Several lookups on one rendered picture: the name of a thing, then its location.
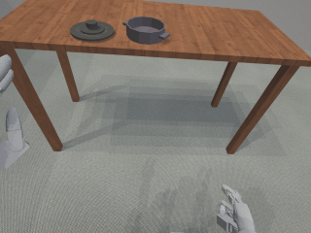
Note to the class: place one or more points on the robot right hand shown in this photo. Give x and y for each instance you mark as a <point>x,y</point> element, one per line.
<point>236,218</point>

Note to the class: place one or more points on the lid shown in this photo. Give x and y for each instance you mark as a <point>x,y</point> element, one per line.
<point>102,32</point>

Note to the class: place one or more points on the robot left hand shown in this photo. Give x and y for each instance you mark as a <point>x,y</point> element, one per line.
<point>10,150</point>

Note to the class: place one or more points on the table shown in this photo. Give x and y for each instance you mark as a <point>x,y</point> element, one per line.
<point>196,32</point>

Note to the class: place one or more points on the knob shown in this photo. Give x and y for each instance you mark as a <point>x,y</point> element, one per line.
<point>91,23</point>

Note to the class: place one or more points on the pot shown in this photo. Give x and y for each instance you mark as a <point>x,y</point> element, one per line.
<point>145,30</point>

